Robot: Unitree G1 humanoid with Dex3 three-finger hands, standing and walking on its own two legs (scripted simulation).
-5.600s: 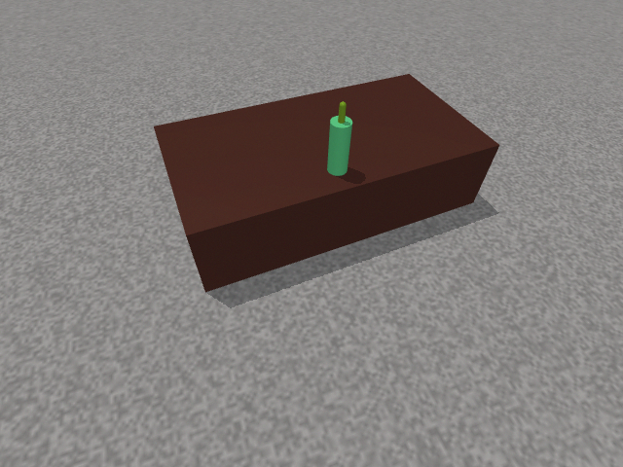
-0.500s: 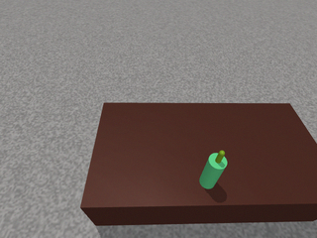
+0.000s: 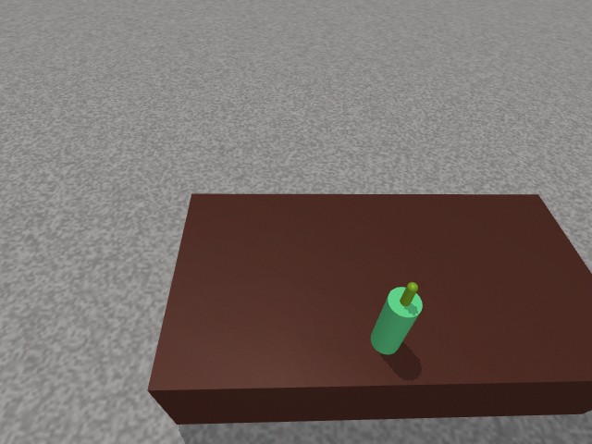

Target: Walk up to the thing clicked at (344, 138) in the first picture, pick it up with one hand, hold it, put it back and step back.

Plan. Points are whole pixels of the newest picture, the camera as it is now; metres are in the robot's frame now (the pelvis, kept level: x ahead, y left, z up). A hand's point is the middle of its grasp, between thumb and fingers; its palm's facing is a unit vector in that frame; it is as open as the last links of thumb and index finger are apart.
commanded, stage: stand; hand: right
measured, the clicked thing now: (397, 315) +0.46 -0.25 -0.31
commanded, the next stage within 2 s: go down in 0.94 s
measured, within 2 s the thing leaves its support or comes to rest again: neither
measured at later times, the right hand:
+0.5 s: hand out of the picture +0.07 -0.25 -0.16, palm faces -0.03 +0.94 -0.34, open 7.4 cm
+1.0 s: hand out of the picture +0.08 -0.25 -0.16, palm faces -0.02 +0.94 -0.34, open 7.4 cm
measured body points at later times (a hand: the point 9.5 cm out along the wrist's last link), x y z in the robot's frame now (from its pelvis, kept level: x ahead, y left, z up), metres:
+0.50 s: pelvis +0.00 +0.00 +0.00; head +0.01 +0.01 +0.45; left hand +0.07 +0.31 -0.14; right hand +0.07 -0.30 -0.13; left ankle +0.03 +0.12 -0.75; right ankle -0.05 -0.12 -0.75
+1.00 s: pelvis +0.00 +0.00 +0.00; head +0.01 +0.01 +0.45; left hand +0.07 +0.31 -0.13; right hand +0.08 -0.29 -0.13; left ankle +0.03 +0.12 -0.75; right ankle -0.05 -0.12 -0.75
